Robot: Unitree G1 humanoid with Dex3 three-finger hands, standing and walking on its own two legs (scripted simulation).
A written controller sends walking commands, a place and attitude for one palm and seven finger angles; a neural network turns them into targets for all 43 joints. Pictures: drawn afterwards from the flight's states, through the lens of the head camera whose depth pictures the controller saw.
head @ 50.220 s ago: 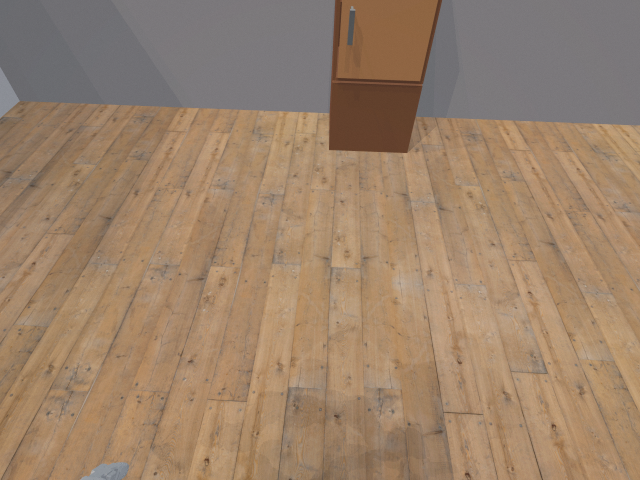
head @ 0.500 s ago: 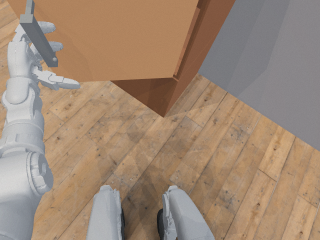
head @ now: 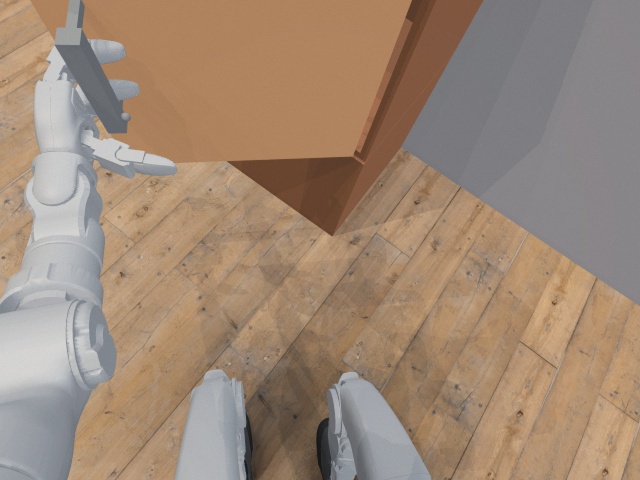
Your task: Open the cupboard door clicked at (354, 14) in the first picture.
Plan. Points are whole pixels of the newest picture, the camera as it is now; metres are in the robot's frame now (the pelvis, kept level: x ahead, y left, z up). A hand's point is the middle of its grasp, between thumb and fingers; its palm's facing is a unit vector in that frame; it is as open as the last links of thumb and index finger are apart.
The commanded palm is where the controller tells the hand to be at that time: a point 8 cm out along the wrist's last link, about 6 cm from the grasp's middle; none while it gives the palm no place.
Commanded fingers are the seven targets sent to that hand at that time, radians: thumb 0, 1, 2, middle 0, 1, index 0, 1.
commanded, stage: slide the fingers in behind the handle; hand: left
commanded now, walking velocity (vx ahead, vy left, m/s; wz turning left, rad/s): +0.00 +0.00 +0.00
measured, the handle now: (98, 72) +0.58 +0.23 +0.05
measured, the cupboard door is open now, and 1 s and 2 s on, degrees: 43 43 81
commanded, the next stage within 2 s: close the thumb around the handle in 0.08 s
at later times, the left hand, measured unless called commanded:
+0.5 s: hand (121, 122) +0.52 +0.20 +0.04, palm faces +0.09 -1.00 -0.02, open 11.1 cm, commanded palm +0.50 +0.23 +0.04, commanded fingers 0.00 0.45 0.71 -0.37 -1.30 -0.37 -1.30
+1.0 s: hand (122, 122) +0.52 +0.20 +0.04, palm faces +0.10 -1.00 -0.02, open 5.8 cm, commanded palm +0.50 +0.22 +0.04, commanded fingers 0.00 0.90 0.90 -0.40 -1.35 -0.40 -1.35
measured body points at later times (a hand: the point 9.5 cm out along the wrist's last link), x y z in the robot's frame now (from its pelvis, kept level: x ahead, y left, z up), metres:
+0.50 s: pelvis +0.00 +0.01 +0.01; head +0.17 +0.04 +0.42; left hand +0.51 +0.25 +0.04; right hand +0.03 -0.26 -0.11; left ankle +0.05 +0.11 -0.58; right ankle +0.01 -0.11 -0.58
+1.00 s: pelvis +0.00 +0.00 +0.01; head +0.17 +0.04 +0.42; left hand +0.51 +0.25 +0.04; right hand +0.03 -0.26 -0.11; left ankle +0.05 +0.11 -0.58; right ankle +0.01 -0.11 -0.58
